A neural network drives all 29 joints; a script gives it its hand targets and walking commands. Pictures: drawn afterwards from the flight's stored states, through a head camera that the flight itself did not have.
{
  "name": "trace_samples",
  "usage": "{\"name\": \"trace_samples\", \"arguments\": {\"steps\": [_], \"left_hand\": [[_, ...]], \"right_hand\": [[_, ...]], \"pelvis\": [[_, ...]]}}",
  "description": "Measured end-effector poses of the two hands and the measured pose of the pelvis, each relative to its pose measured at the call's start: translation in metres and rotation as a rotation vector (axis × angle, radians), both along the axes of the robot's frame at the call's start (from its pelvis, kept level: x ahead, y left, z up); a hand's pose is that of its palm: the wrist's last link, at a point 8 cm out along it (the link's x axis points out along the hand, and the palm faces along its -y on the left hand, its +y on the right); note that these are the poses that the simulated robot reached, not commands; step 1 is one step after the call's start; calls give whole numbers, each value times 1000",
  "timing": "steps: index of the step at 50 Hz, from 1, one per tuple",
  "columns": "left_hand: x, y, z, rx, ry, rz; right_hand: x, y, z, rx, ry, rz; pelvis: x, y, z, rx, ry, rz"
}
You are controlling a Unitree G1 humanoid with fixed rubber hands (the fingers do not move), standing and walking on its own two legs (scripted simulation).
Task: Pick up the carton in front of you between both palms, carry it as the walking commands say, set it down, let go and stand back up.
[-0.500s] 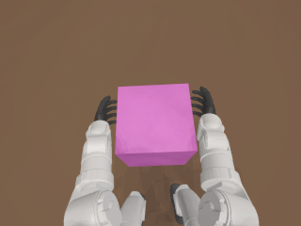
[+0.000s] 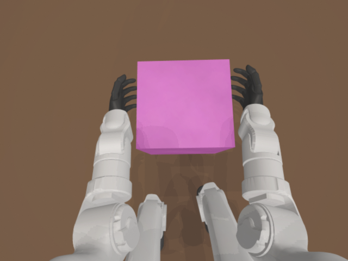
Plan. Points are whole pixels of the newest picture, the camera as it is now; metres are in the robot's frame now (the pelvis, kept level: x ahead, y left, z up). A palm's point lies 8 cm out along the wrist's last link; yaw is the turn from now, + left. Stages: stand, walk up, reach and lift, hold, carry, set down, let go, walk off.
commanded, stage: set down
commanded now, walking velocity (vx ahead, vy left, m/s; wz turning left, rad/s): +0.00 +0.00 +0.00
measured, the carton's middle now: (183, 115) +0.45 -0.04 -0.20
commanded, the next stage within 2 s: none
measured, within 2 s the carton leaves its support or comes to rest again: rests again in 0.92 s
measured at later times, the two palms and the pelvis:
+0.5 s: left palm (143, 109) +0.50 +0.07 -0.24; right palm (242, 110) +0.45 -0.22 -0.23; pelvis -0.04 +0.00 -0.13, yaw +2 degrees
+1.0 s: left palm (151, 106) +0.54 +0.06 -0.37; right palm (234, 108) +0.49 -0.23 -0.36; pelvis -0.04 -0.01 -0.20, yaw +4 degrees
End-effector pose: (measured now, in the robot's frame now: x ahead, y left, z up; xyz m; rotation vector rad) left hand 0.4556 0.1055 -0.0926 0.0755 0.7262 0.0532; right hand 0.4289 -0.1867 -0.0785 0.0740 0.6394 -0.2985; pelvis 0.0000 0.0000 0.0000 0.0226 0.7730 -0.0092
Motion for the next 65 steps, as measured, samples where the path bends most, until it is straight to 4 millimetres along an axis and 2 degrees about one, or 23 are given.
{"name": "trace_samples", "arguments": {"steps": [12,21,31,43,45,51,65], "left_hand": [[17,-16,-85,1,-4,5],[32,-29,-131,29,-5,-17],[52,-39,-183,49,18,-53],[72,-48,-269,31,43,-91],[74,-46,-278,26,42,-86],[89,-46,-280,11,7,-110],[87,-41,-284,-38,-6,-133]], "right_hand": [[11,-14,-79,-8,-1,-14],[18,-26,-132,2,5,-25],[30,-38,-192,4,36,-13],[44,-50,-274,-17,70,7],[48,-49,-278,-10,60,14],[62,-48,-279,-4,51,13],[56,-48,-283,17,22,27]], "pelvis": [[-17,2,-65,2,67,18],[-36,-1,-110,9,40,22],[-49,-6,-149,22,18,24],[-45,-11,-188,27,-15,45],[-42,-12,-193,23,-23,50],[-37,-9,-205,2,-32,61],[-40,5,-214,-25,-53,76]]}}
